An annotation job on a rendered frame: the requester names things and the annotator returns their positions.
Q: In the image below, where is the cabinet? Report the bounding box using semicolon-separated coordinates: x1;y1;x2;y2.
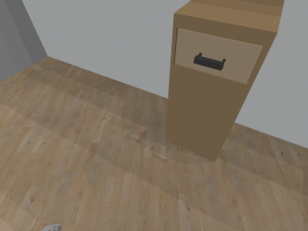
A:
165;0;285;162

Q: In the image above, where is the handle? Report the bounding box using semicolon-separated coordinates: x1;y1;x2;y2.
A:
193;53;226;71

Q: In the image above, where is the drawer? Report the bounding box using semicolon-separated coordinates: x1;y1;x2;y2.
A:
175;28;264;84

